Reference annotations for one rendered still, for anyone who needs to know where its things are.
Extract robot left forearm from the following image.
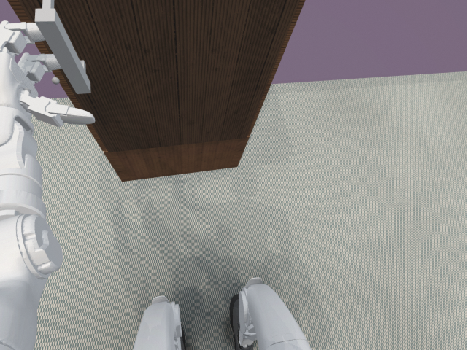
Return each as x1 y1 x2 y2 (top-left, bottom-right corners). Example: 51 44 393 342
0 106 47 221

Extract handle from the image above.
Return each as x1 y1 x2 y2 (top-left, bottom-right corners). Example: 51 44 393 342
34 0 90 94

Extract right robot foot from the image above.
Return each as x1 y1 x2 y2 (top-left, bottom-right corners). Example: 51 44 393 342
230 294 253 350

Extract left robot hand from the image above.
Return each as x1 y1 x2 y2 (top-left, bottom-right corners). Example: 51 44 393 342
0 20 95 127

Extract robot left upper arm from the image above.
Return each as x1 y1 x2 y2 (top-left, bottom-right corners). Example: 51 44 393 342
0 214 63 350

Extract cupboard door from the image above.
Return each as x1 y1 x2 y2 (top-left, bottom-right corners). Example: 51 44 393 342
18 0 300 152

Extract robot right shin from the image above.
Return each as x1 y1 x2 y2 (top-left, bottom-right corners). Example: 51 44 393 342
239 277 262 346

